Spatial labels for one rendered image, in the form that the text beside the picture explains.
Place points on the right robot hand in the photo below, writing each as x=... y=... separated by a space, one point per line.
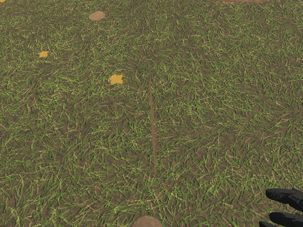
x=294 y=198

